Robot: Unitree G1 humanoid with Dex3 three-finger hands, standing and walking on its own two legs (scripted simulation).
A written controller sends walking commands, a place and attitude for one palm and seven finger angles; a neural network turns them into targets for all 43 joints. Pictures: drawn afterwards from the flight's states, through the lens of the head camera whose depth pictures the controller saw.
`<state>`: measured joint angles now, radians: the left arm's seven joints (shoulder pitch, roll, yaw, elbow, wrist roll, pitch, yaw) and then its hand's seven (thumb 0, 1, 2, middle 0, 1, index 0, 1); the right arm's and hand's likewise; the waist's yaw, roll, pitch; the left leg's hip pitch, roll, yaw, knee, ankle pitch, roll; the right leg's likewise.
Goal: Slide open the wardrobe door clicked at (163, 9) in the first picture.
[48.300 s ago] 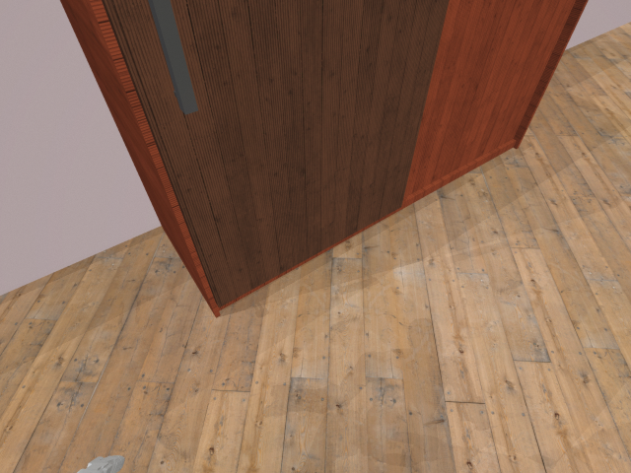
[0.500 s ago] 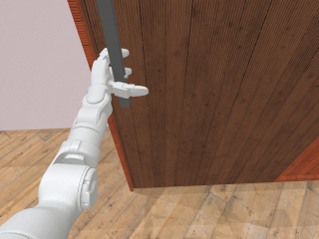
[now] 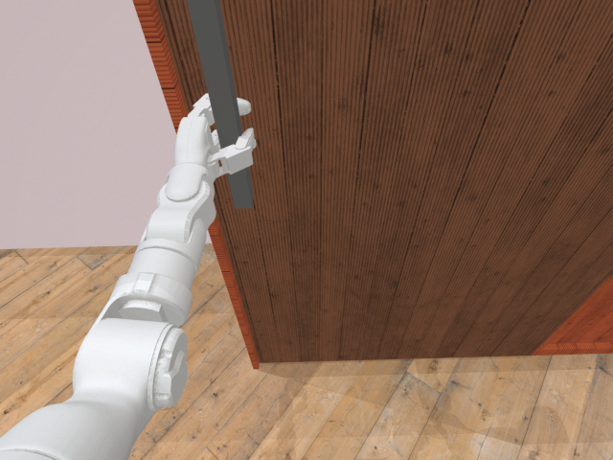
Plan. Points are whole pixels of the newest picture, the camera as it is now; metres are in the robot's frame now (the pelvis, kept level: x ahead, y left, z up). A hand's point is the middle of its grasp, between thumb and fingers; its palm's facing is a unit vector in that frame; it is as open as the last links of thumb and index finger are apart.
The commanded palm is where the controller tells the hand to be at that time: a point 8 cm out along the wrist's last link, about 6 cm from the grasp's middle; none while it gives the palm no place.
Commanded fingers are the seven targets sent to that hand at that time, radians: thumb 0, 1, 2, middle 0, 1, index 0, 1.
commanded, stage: grip the handle and tug to test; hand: left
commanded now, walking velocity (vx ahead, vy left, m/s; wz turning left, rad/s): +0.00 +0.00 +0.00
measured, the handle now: (229, 104) +0.51 +0.12 +0.22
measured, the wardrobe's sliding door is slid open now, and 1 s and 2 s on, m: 0.00 0.00 0.05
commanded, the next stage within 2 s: tug the door sideways, standing still in 0.74 s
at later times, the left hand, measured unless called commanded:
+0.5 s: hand (242, 149) +0.46 +0.10 +0.19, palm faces +0.03 -1.00 +0.00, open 6.2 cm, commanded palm +0.42 +0.15 +0.18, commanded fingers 0.00 0.90 0.90 -0.45 -1.40 -0.45 -1.40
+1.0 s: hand (243, 148) +0.46 +0.10 +0.19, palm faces +0.04 -1.00 +0.01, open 6.2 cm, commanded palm +0.44 +0.13 +0.18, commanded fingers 0.00 0.90 0.90 -0.45 -1.40 -0.45 -1.40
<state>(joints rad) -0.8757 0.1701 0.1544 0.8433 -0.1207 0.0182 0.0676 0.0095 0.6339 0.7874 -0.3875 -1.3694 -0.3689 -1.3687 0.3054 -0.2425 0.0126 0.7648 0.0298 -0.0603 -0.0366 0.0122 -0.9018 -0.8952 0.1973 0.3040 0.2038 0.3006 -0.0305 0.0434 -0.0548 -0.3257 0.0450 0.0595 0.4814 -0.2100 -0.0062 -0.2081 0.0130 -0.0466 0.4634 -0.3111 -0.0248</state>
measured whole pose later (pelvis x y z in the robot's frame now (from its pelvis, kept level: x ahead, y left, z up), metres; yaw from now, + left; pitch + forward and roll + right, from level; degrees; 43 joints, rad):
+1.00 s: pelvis +0.02 +0.00 +0.00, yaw +0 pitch +3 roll +0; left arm -0.78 0.13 0.14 0.62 -0.12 0.16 0.09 0.02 0.63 0.78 -0.34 -1.40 -0.37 -1.38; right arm 0.26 -0.24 0.01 0.72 0.03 -0.01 -0.06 0.01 -0.90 -0.90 0.20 0.30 0.20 0.30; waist -0.02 0.03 -0.05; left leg -0.28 0.04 0.07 0.46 -0.23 -0.01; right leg -0.15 0.01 -0.04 0.42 -0.31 -0.02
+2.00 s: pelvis -0.01 +0.00 -0.01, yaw -1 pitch +3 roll +0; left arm -0.96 0.16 0.04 0.89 -0.12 -0.10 0.13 -0.04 0.63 0.75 -0.38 -1.39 -0.27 -1.40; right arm 0.27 -0.23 0.02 0.76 0.03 -0.11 -0.06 0.01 -0.90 -0.90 0.20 0.30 0.21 0.30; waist -0.04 0.04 0.02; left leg -0.37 0.05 0.08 0.57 -0.24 0.00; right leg -0.28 0.01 -0.02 0.59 -0.35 -0.01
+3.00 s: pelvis +0.07 -0.20 -0.01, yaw +9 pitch -1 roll -1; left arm -0.66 0.15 -0.02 0.09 -0.06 -0.05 0.12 -0.07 0.69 0.81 -0.45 -1.40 -0.15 -1.31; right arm 0.04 -0.22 -0.04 0.62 0.04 -0.09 -0.02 0.01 -0.90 -0.90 0.19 0.30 0.20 0.30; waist 0.11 0.05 0.29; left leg -0.24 0.18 0.03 0.60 -0.28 -0.07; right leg -0.44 -0.01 -0.05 0.89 -0.39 0.00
